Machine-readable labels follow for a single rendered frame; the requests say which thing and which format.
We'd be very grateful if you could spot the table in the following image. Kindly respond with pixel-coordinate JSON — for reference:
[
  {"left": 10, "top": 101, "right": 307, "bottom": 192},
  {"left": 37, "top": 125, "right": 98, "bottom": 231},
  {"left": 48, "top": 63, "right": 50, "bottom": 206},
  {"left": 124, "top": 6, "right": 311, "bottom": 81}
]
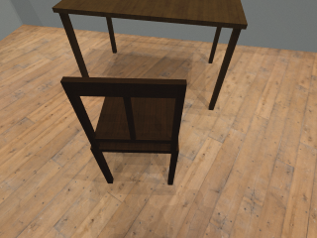
[{"left": 52, "top": 0, "right": 248, "bottom": 110}]

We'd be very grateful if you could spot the chair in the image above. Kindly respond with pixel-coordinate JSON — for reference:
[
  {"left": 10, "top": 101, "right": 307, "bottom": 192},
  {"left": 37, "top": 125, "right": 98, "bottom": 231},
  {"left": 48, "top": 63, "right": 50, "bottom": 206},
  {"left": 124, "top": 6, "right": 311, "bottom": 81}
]
[{"left": 60, "top": 76, "right": 187, "bottom": 185}]

